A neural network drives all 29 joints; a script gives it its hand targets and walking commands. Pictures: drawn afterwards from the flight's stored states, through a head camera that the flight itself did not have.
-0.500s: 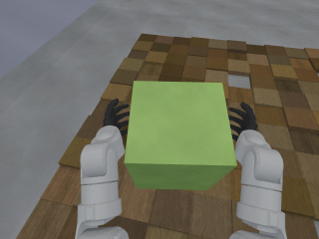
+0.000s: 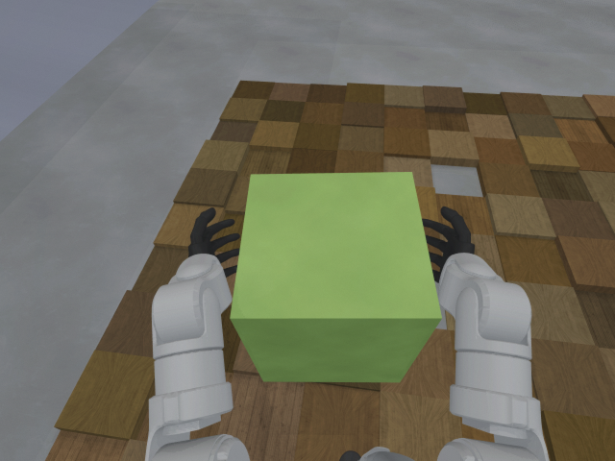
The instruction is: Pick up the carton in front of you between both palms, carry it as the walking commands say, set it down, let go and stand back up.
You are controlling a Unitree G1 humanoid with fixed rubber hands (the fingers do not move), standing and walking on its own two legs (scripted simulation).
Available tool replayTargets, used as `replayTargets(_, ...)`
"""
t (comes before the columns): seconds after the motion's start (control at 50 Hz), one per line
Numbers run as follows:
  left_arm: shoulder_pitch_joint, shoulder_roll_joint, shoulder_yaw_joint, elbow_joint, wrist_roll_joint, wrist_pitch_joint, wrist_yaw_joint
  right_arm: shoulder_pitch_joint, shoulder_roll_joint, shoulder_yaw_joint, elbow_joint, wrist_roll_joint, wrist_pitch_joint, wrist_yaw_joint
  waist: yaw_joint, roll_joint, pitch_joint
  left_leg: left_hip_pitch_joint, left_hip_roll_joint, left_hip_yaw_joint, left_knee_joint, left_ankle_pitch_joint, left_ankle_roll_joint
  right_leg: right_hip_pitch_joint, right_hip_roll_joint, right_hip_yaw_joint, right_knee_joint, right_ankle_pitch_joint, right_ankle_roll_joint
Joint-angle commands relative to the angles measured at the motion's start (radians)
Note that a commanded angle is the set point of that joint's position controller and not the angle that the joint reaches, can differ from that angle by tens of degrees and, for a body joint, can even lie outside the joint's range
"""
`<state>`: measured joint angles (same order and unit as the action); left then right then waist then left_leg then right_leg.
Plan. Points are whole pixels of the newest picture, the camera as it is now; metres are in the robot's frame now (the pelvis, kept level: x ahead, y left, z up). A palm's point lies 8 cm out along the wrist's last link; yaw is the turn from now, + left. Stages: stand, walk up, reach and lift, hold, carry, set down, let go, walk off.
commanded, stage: carry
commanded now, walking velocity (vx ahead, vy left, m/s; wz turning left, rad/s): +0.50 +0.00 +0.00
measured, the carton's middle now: (330, 286) +0.35 +0.00 +0.02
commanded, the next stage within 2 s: none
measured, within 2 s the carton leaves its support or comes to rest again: neither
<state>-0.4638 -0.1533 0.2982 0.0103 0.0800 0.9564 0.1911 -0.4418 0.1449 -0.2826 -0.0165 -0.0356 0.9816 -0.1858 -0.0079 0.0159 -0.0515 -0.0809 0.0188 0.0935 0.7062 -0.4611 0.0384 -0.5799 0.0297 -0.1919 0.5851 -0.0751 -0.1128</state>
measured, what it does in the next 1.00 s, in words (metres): walks ahead: left foot, then right foot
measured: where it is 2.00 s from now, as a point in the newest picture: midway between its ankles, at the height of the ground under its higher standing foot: (303, 199)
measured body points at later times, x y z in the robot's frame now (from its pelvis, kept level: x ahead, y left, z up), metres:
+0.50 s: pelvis +0.33 +0.03 +0.01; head +0.31 +0.04 +0.46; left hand +0.66 +0.18 +0.12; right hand +0.65 -0.14 +0.12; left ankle +0.43 +0.12 -0.71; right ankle +0.14 -0.06 -0.69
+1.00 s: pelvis +0.66 +0.01 +0.03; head +0.61 +0.01 +0.48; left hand +0.88 +0.18 +0.12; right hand +0.91 -0.13 +0.12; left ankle +0.51 +0.12 -0.62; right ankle +0.70 -0.06 -0.71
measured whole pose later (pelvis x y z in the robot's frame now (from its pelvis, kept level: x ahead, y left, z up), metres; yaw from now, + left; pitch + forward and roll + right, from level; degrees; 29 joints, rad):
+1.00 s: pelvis +0.66 +0.01 +0.03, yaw +2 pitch +2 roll +0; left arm 0.05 -0.13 0.05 -0.48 0.01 1.14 0.16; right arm 0.05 0.13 -0.05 -0.49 -0.01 1.16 -0.15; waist 0.03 -0.01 -0.16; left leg -0.28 0.02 0.05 1.04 -0.41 0.02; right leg -0.31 0.00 -0.17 0.46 -0.18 -0.10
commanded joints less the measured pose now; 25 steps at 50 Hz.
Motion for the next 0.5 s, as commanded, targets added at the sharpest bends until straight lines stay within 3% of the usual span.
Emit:
replayTargets(0.0, -0.497, -0.741, -0.612, -0.038, -0.159, -0.014, 0.005, -0.524, 0.733, 0.602, -0.063, 0.112, -0.035, 0.003, 0.073, -0.251, -0.597, -0.542, -0.107, -0.105, 0.694, -0.006, -0.018, 0.923, -0.389, 0.802, -0.191, 0.082, -0.221)
replayTargets(0.02, -0.508, -0.754, -0.629, -0.07, -0.18, -0.02, 0.0, -0.541, 0.749, 0.6, -0.068, 0.12, -0.043, -0.001, 0.07, -0.21, -0.545, -0.619, -0.05, -0.148, 0.747, 0.017, 0.011, 0.886, -0.366, 0.724, -0.188, 0.087, -0.207)
replayTargets(0.04, -0.531, -0.786, -0.66, -0.096, -0.207, -0.027, -0.008, -0.547, 0.761, 0.591, -0.082, 0.119, -0.053, -0.004, 0.068, -0.105, -0.512, -0.638, -0.018, -0.15, 0.705, 0.054, 0.018, 0.824, -0.345, 0.64, -0.187, 0.125, -0.176)
replayTargets(0.06, -0.565, -0.808, -0.685, -0.126, -0.231, -0.035, -0.018, -0.551, 0.77, 0.584, -0.089, 0.116, -0.061, -0.005, 0.062, -0.047, -0.47, -0.631, 0.01, -0.144, 0.629, 0.077, 0.018, 0.748, -0.329, 0.569, -0.191, 0.161, -0.144)
replayTargets(0.08, -0.586, -0.816, -0.703, -0.146, -0.249, -0.042, -0.025, -0.546, 0.769, 0.58, -0.09, 0.105, -0.068, -0.005, 0.053, -0.04, -0.458, -0.598, 0.026, -0.145, 0.559, 0.093, 0.014, 0.687, -0.314, 0.518, -0.21, 0.143, -0.124)
replayTargets(0.12, -0.585, -0.809, -0.724, -0.168, -0.268, -0.054, -0.033, -0.525, 0.753, 0.584, -0.098, 0.096, -0.08, -0.007, 0.048, -0.061, -0.454, -0.567, 0.029, -0.123, 0.427, 0.083, 0.001, 0.651, -0.299, 0.457, -0.23, 0.12, -0.108)
replayTargets(0.16, -0.547, -0.775, -0.723, -0.175, -0.266, -0.058, -0.032, -0.507, 0.73, 0.591, -0.111, 0.096, -0.087, -0.01, 0.06, -0.086, -0.436, -0.583, 0.024, -0.092, 0.312, 0.075, -0.006, 0.646, -0.289, 0.399, -0.234, 0.164, -0.124)
replayTargets(0.2, -0.518, -0.737, -0.717, -0.184, -0.268, -0.055, -0.028, -0.499, 0.702, 0.596, -0.131, 0.098, -0.082, -0.015, 0.068, -0.114, -0.408, -0.611, 0.027, -0.067, 0.205, 0.161, -0.017, 0.653, -0.276, 0.348, -0.238, 0.211, -0.124)
replayTargets(0.24, -0.476, -0.698, -0.694, -0.17, -0.252, -0.043, -0.021, -0.481, 0.672, 0.597, -0.135, 0.098, -0.067, -0.02, 0.076, -0.138, -0.388, -0.607, 0.027, -0.046, 0.116, 0.282, -0.022, 0.664, -0.247, 0.291, -0.228, 0.273, -0.1)
replayTargets(0.3, -0.425, -0.654, -0.649, -0.128, -0.207, -0.017, -0.008, -0.467, 0.642, 0.589, -0.116, 0.093, -0.04, -0.023, 0.09, -0.146, -0.341, -0.62, 0.021, -0.02, 0.015, 0.384, -0.025, 0.696, -0.218, 0.245, -0.207, 0.318, -0.077)
replayTargets(0.4, -0.424, -0.659, -0.62, -0.072, -0.172, 0.018, 0.002, -0.472, 0.641, 0.565, -0.07, 0.096, 0.001, -0.011, 0.097, -0.15, -0.214, -0.57, 0.01, 0.002, -0.178, 0.409, 0.001, 0.7, -0.228, 0.23, -0.18, 0.344, -0.042)
replayTargets(0.42, -0.423, -0.667, -0.624, -0.071, -0.173, 0.025, 0.002, -0.461, 0.644, 0.559, -0.064, 0.097, 0.007, -0.009, 0.087, -0.147, -0.207, -0.51, 0.003, 0.012, -0.222, 0.424, 0.014, 0.683, -0.228, 0.213, -0.155, 0.378, -0.026)
replayTargets(0.44, -0.423, -0.679, -0.63, -0.074, -0.174, 0.032, 0.001, -0.441, 0.648, 0.552, -0.058, 0.096, 0.014, -0.007, 0.049, -0.139, -0.228, -0.381, -0.017, 0.046, -0.261, 0.44, 0.025, 0.64, -0.223, 0.18, -0.088, 0.451, -0.005)
replayTargets(0.46, -0.422, -0.698, -0.638, -0.088, -0.174, 0.039, 0.0, -0.423, 0.648, 0.548, -0.057, 0.097, 0.019, -0.005, 0.008, -0.067, -0.307, -0.131, -0.056, 0.095, -0.25, 0.373, 0.029, 0.539, -0.166, 0.111, 0.072, 0.445, 0.034)
replayTargets(0.48, -0.423, -0.722, -0.658, -0.12, -0.184, 0.044, -0.004, -0.416, 0.655, 0.555, -0.07, 0.095, 0.019, -0.006, -0.038, 0.073, -0.419, 0.215, 0.057, -0.077, -0.195, 0.445, 0.092, 0.273, -0.127, 0.101, 0.325, 0.287, 0.092)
